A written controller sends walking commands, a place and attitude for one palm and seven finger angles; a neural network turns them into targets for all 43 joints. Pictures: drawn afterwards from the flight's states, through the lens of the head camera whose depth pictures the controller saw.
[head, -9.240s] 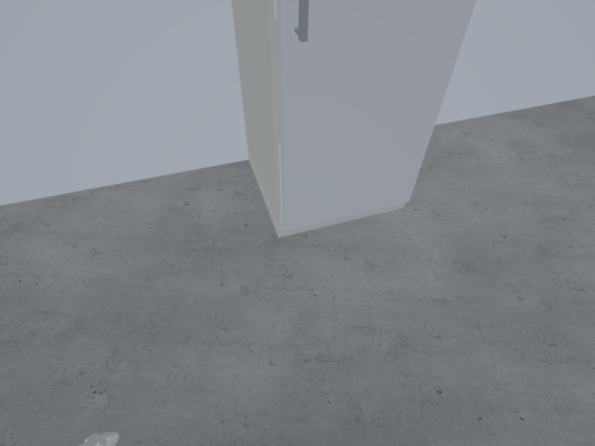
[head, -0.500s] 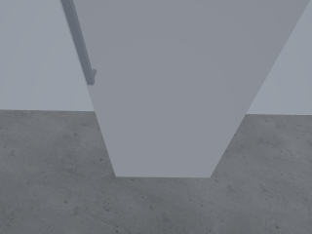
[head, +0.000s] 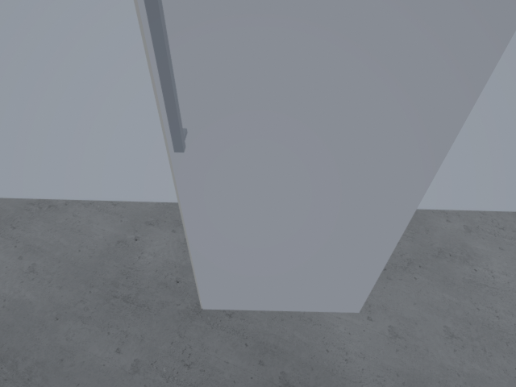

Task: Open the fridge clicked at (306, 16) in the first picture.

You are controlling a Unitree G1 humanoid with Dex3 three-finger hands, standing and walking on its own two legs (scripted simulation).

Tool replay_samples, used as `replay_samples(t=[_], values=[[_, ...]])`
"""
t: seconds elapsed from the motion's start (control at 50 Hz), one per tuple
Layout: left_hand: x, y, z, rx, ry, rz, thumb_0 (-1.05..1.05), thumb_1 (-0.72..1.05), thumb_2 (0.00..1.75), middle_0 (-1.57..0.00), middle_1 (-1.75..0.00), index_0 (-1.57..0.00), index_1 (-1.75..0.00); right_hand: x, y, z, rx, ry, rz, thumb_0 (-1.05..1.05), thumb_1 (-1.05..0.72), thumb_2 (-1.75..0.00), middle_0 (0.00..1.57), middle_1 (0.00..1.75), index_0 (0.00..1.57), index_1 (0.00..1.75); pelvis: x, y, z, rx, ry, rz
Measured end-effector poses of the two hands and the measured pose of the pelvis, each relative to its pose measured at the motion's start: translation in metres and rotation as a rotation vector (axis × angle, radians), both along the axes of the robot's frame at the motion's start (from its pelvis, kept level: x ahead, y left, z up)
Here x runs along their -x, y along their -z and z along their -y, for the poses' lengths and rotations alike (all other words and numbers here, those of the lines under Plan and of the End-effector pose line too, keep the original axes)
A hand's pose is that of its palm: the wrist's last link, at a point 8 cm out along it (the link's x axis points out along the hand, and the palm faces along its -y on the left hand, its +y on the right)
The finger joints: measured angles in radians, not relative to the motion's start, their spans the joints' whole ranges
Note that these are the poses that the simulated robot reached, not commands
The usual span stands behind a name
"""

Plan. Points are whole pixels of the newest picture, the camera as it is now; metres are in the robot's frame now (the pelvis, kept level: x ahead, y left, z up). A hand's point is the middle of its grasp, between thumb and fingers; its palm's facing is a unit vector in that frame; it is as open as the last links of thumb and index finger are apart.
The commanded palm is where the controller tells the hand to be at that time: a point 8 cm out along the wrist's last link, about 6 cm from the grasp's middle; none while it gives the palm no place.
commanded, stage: come to a stop and stand still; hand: left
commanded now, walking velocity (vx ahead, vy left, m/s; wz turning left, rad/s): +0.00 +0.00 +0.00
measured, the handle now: (168, 64) +0.53 +0.19 +0.27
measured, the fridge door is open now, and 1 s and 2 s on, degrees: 0 0 0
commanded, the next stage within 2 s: look again from close up in 0.18 s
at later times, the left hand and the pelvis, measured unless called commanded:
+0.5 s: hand out of the picture +0.02 +0.22 -0.16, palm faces -0.02 -0.96 -0.29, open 7.4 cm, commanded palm none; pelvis -0.01 -0.01 +0.01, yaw +0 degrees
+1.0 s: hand out of the picture +0.06 +0.21 -0.16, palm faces -0.02 -0.95 -0.30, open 7.4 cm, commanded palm none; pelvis +0.01 -0.01 +0.01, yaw +0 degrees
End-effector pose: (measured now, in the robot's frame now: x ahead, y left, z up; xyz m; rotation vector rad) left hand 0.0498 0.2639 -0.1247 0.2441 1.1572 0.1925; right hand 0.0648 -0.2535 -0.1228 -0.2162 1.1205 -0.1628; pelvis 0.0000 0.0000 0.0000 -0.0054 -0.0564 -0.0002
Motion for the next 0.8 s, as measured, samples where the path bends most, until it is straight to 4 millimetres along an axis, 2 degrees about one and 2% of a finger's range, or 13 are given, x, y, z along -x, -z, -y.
replay_samples(t=[0.18,0.38,0.54,0.8], values=[[0.024,-0.002,-0.012,-0.023,0.001,-0.073,0.00,0.90,0.89,-0.20,-0.30,-0.20,-0.29,0.014,-0.002,0.015,0.028,0.001,-0.055,0.01,-0.90,-0.90,0.20,0.30,0.20,0.30,0.006,-0.003,-0.002,-0.005,0.000,-0.002],[0.039,0.001,-0.006,-0.011,-0.001,-0.135,0.00,0.90,0.89,-0.21,-0.30,-0.20,-0.29,0.033,-0.001,0.025,0.038,0.014,-0.132,0.01,-0.90,-0.90,0.20,0.30,0.20,0.30,0.007,-0.005,0.002,-0.005,-0.005,-0.007],[0.031,0.002,0.002,0.000,0.004,-0.130,0.00,0.90,0.89,-0.21,-0.30,-0.20,-0.30,0.035,0.000,0.026,0.030,0.017,-0.156,0.01,-0.90,-0.90,0.20,0.30,0.20,0.30,0.005,-0.006,0.006,-0.005,-0.008,-0.009],[0.005,-0.002,0.006,-0.002,0.019,-0.085,0.00,0.90,0.89,-0.21,-0.30,-0.20,-0.30,0.020,0.000,0.024,0.017,0.011,-0.137,0.01,-0.90,-0.90,0.20,0.30,0.20,0.30,-0.001,-0.007,0.010,-0.005,-0.008,-0.010]])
